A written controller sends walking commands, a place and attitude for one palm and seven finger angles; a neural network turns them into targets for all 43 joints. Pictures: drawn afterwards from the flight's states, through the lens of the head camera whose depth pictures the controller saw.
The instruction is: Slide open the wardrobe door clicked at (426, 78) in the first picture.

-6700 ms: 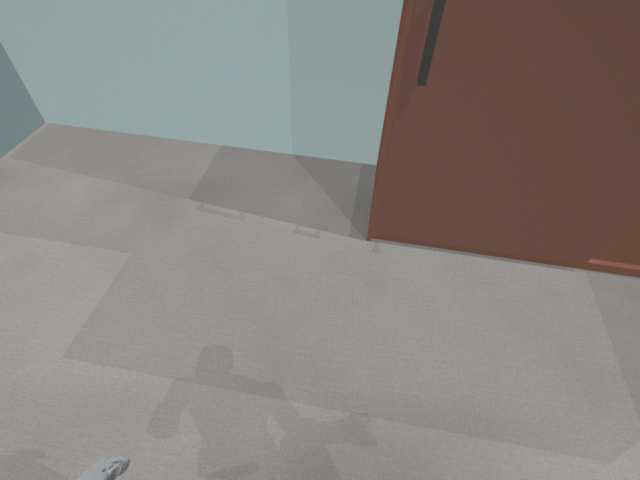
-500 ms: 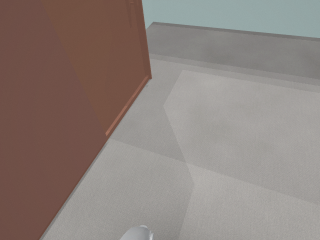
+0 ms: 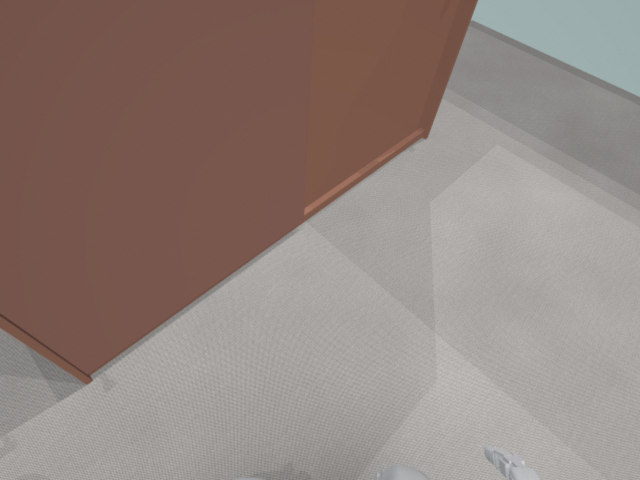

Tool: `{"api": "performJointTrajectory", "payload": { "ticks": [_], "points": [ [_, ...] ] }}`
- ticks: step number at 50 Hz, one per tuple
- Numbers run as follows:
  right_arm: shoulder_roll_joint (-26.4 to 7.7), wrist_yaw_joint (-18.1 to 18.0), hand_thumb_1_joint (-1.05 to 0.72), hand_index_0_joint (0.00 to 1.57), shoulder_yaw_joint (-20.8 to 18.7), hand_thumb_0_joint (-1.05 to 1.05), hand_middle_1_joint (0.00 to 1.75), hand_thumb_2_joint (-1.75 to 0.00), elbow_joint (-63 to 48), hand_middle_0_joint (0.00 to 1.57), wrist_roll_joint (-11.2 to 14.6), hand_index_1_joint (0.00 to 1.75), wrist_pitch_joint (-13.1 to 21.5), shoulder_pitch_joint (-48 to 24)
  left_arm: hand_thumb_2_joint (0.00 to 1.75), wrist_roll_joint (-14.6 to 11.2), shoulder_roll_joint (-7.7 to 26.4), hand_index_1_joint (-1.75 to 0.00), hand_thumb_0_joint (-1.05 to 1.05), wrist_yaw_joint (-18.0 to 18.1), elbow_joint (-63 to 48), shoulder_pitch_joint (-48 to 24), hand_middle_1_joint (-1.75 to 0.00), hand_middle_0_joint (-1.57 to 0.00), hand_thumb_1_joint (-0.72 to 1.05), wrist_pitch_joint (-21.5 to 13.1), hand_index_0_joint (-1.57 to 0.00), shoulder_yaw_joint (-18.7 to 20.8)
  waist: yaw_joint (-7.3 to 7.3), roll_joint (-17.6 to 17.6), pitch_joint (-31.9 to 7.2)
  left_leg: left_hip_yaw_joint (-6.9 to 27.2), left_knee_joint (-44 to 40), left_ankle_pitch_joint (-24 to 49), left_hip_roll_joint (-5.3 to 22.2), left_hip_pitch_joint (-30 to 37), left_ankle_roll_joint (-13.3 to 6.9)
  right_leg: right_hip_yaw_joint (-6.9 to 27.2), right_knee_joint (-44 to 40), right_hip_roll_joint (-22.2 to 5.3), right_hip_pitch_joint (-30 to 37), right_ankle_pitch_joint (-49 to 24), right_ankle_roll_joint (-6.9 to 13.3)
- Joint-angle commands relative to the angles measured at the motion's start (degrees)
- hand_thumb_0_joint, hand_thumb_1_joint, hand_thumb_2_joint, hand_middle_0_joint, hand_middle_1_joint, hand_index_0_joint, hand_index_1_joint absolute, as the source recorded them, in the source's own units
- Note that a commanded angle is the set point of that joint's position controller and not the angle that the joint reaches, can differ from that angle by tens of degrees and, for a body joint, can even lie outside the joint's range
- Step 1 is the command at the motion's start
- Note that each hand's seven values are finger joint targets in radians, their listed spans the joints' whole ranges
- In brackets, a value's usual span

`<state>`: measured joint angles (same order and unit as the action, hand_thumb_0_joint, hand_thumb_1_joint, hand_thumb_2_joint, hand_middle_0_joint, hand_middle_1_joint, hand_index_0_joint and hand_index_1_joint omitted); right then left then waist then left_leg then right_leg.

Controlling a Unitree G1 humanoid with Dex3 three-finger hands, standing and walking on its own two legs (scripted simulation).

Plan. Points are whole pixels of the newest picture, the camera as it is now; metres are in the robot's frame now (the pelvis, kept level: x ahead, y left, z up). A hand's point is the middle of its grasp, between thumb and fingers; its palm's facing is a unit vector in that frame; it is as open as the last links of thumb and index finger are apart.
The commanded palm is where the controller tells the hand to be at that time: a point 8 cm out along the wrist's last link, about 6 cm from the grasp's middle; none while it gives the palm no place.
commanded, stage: turn to face it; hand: left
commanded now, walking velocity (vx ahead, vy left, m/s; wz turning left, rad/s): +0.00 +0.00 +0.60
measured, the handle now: out of the picture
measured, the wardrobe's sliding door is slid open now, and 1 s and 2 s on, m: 0.00 0.00 0.00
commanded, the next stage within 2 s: take the last steps up to it in 1.38 s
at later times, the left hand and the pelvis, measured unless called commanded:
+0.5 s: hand out of the picture +0.07 +0.17 -0.13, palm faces +0.26 -0.91 -0.31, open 7.4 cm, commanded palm none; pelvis +0.01 -0.05 +0.00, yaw +18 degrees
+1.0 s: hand out of the picture -0.09 +0.22 -0.17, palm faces +0.59 -0.77 -0.25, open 7.4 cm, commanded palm none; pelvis -0.02 +0.00 +0.01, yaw +35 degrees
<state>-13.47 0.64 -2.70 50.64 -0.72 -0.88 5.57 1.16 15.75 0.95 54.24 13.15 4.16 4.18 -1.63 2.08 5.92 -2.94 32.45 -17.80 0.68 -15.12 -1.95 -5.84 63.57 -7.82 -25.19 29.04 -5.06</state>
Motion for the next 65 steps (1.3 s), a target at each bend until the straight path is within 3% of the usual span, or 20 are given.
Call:
{"api": "performJointTrajectory", "payload": {
  "ticks": [1, 10, 15, 16, 17, 18, 20, 23, 34, 37, 38, 40, 41, 44, 47, 56, 61, 63, 64, 65],
  "points": [
    [-11.62, -0.97, -0.9, 0.2, -3.11, 0.0, 0.3, -0.9, -2.62, 0.2, -0.33, 0.3, 0.33, 3.01, 0.9, -0.3, 4.15, -0.3, 0.0, -0.48, -6.16, -2.32, -0.3, -0.2, 0.9, -2.43, -0.2, 1.11, 2.4, -10.17, -8.36, 11.82, -10.96, 36.36, 11.96, 8.78, -5.59, 4.15, 2.57, 0.58, -5.63, -6.01, -1.14],
    [-12.13, -0.61, -0.9, 0.2, -3.99, 0.0, 0.3, -0.9, -2.56, 0.2, -0.79, 0.3, -0.37, 5.79, 0.9, -0.52, 3.47, -0.3, 0.0, 0.01, -9.84, -8.07, -0.3, -0.2, 0.9, -2.63, -0.2, 0.41, 4.08, -12.19, -7.93, 20.75, -10.24, 30.31, 11.19, 7.54, -7.65, 4.77, -14.78, 4.28, -1.09, -3.89, -1.24],
    [-11.26, -0.54, -0.9, 0.2, -4.28, 0.0, 0.3, -0.9, -3.6, 0.2, -0.14, 0.3, -0.56, 3.67, 0.9, -1.0, 4.81, -0.3, 0.0, 0.48, -8.8, -1.29, -0.3, -0.2, 0.9, -4.29, -0.2, 0.48, 0.44, -9.18, -12.12, 22.33, -1.32, 29.79, 6.92, 0.76, -3.39, 4.51, -40.33, 5.58, 17.29, -17.97, -0.02],
    [-8.13, -0.15, -0.9, 0.2, -3.89, 0.0, 0.3, -0.9, -4.05, 0.2, 0.37, 0.3, -0.43, 4.81, 0.9, -0.33, 8.66, -0.3, 0.0, 0.93, -8.43, 1.17, -0.3, -0.2, 0.9, -5.0, -0.2, 1.3, -0.58, 1.15, -14.09, 17.44, 6.16, 14.06, 2.33, -9.57, 0.61, 12.67, -45.22, -4.26, 28.67, -23.56, 2.33],
    [-4.86, -0.09, -0.9, 0.2, -3.21, 0.0, 0.3, -0.9, -5.65, 0.2, 0.32, 0.3, -0.43, 4.9, 0.9, 0.3, 13.48, -0.3, 0.0, 1.3, -8.35, 2.29, -0.3, -0.2, 0.9, -5.15, -0.2, 2.23, -1.07, 16.14, -13.48, 6.53, 19.15, -15.94, -5.89, -20.19, 5.04, 26.56, -45.24, -19.81, 31.66, -35.95, 9.39],
    [-7.85, -0.36, -0.9, 0.2, -3.89, 0.0, 0.3, -0.9, -5.34, 0.2, -0.15, 0.3, -0.92, 4.33, 0.9, -0.07, 12.73, -0.3, 0.0, 1.43, -8.61, 2.51, -0.3, -0.2, 0.9, -4.74, -0.2, 1.76, -1.13, 11.06, -12.97, 8.84, 29.73, -18.4, -3.05, -18.23, 4.42, 24.53, -44.52, -21.9, 24.25, -37.51, 13.5],
    [-7.04, 0.29, -0.9, 0.2, -4.3, 0.0, 0.3, -0.9, -2.82, 0.2, -0.42, 0.3, -2.27, 5.94, 0.9, -0.24, 8.12, -0.3, 0.0, 1.57, -9.86, -4.87, -0.3, -0.2, 0.9, -4.6, -0.2, 1.11, 2.37, 9.11, -7.79, 8.39, 37.77, -11.03, -0.68, -17.78, 4.77, 16.74, -46.12, -15.48, 17.1, -27.65, 11.57],
    [-6.21, 1.15, -0.9, 0.2, -3.66, 0.0, 0.3, -0.9, -0.99, 0.2, -0.62, 0.3, -2.61, 6.81, 0.9, -0.24, 5.11, -0.3, 0.0, 1.08, -10.11, -5.71, -0.3, -0.2, 0.9, -4.9, -0.2, -0.11, 3.2, 8.47, -4.57, 5.04, 40.01, -3.62, 0.65, -18.3, 6.18, 6.02, -44.19, -10.07, 16.04, -32.59, 9.61],
    [-4.14, 1.43, -0.9, 0.2, -1.92, 0.0, 0.3, -0.9, -2.79, 0.2, 0.04, 0.3, -2.0, -0.69, 0.9, 0.6, 9.31, -0.3, 0.0, 0.88, -6.64, 1.74, -0.3, -0.2, 0.9, -3.89, -0.2, 1.52, -0.94, 10.41, -5.71, -2.98, 14.58, -7.41, 1.56, -9.07, 5.68, 0.03, -39.96, -14.14, 19.05, -37.81, 11.44],
    [-5.13, 1.17, -0.9, 0.2, -1.99, 0.0, 0.3, -0.9, -2.31, 0.2, -0.05, 0.3, -1.11, 3.3, 0.9, 0.21, 9.75, -0.3, 0.0, 0.66, -6.03, 1.3, -0.3, -0.2, 0.9, -3.53, -0.2, 1.94, 1.18, 8.52, -9.12, -4.4, 1.11, 0.24, 0.84, -0.95, 4.61, -3.3, -32.54, -13.57, 19.03, -38.25, 8.34],
    [-7.05, 1.19, -0.9, 0.2, -2.62, 0.0, 0.3, -0.9, -1.45, 0.2, -0.2, 0.3, -0.65, 6.73, 0.9, -0.31, 9.21, -0.3, 0.0, 0.5, -6.23, 0.87, -0.3, -0.2, 0.9, -3.27, -0.2, 1.94, 3.44, 3.75, -11.14, -2.77, -6.43, 8.58, 1.53, 7.03, 3.8, -5.07, -25.24, -12.15, 14.44, -34.51, 5.79],
    [-18.02, 0.34, -0.9, 0.2, -5.05, 0.0, 0.3, -0.9, -0.36, 0.2, -0.11, 0.3, -0.05, 14.36, 0.9, -0.68, 3.04, -0.3, 0.0, 0.0, -10.24, -2.9, -0.3, -0.2, 0.9, -2.9, -0.2, -0.09, 7.3, -21.19, -14.39, 25.77, -10.82, 47.29, 23.59, 19.42, -8.46, -2.92, -1.74, -0.07, -8.27, 11.02, -0.97],
    [-17.37, 0.03, -0.9, 0.2, -4.76, 0.0, 0.3, -0.9, 0.57, 0.2, -0.15, 0.3, -0.31, 15.29, 0.9, -0.34, 4.47, -0.3, 0.0, 0.28, -10.62, -4.63, -0.3, -0.2, 0.9, -2.4, -0.2, 0.26, 7.22, -14.74, -14.57, 22.37, -9.51, 45.32, 24.63, 17.39, -11.08, 2.23, 2.46, -0.98, -7.93, 9.81, 0.13],
    [-12.27, -1.23, -0.9, 0.2, -3.25, 0.0, 0.3, -0.9, -1.56, 0.2, -0.48, 0.3, 0.05, 6.6, 0.9, -0.34, 4.57, -0.3, 0.0, 0.04, -7.66, -5.51, -0.3, -0.2, 0.9, -2.13, -0.2, 0.84, 4.21, -13.77, -8.45, 16.13, -10.72, 36.97, 15.26, 9.81, -7.17, 4.97, 5.23, -0.71, -8.28, -1.89, -0.49],
    [-11.3, -1.17, -0.9, 0.2, -2.76, 0.0, 0.3, -0.9, -2.55, 0.2, -0.26, 0.3, 0.5, 4.48, 0.9, -0.3, 4.46, -0.3, 0.0, -0.42, -5.97, -2.13, -0.3, -0.2, 0.9, -2.14, -0.2, 0.88, 2.29, -10.15, -9.46, 12.69, -11.68, 33.71, 11.87, 9.39, -5.63, 4.54, 3.93, 0.52, -5.81, -6.74, -1.09],
    [-11.28, -0.96, -0.9, 0.2, -3.29, 0.0, 0.3, -0.9, -1.96, 0.2, -0.79, 0.3, -0.29, 7.2, 0.9, -0.51, 3.02, -0.3, 0.0, 0.17, -7.98, -6.53, -0.3, -0.2, 0.9, -2.17, -0.2, 0.18, 3.97, -10.67, -7.67, 21.07, -13.12, 23.03, 12.35, 7.49, -8.39, 4.92, -12.15, 3.32, -1.43, -3.59, -1.06],
    [-10.38, -0.83, -0.9, 0.2, -3.38, 0.0, 0.3, -0.9, -2.22, 0.2, -0.72, 0.3, -0.67, 5.6, 0.9, -1.03, 2.38, -0.3, 0.0, 0.58, -6.94, -1.52, -0.3, -0.2, 0.9, -3.16, -0.2, -0.08, 1.81, -11.28, -9.27, 22.79, -8.9, 25.55, 9.88, 1.7, -6.76, 3.78, -29.52, 6.53, 11.63, -9.46, 0.57],
    [-7.88, -0.54, -0.9, 0.2, -3.15, 0.0, 0.3, -0.9, -2.22, 0.2, 0.01, 0.3, -0.58, 5.44, 0.9, -0.68, 4.72, -0.3, 0.0, 0.94, -5.95, 2.39, -0.3, -0.2, 0.9, -4.2, -0.2, 0.38, -0.08, -4.83, -11.22, 19.15, -2.41, 16.04, 5.23, -5.44, -2.01, 6.67, -43.48, 2.37, 23.17, -19.06, 1.57],
    [-3.86, -0.28, -0.9, 0.2, -2.49, 0.0, 0.3, -0.9, -3.08, 0.2, 0.52, 0.3, -0.5, 6.49, 0.9, 0.28, 9.48, -0.3, 0.0, 1.43, -5.82, 3.24, -0.3, -0.2, 0.9, -4.84, -0.2, 1.29, -0.3, 10.41, -11.5, 10.4, 8.45, -1.16, -2.33, -15.85, 2.34, 20.4, -47.09, -11.28, 29.11, -21.59, 6.05],
    [-4.72, -0.48, -0.9, 0.2, -2.85, 0.0, 0.3, -0.9, -4.25, 0.2, 0.16, 0.3, -0.93, 4.78, 0.9, 0.34, 11.85, -0.3, 0.0, 1.33, -6.71, 2.76, -0.3, -0.2, 0.9, -4.67, -0.2, 1.61, -0.98, 13.65, -9.31, 7.27, 20.61, -15.76, -4.62, -16.98, 3.77, 26.88, -48.43, -20.85, 21.03, -27.5, 12.53]
  ]
}}
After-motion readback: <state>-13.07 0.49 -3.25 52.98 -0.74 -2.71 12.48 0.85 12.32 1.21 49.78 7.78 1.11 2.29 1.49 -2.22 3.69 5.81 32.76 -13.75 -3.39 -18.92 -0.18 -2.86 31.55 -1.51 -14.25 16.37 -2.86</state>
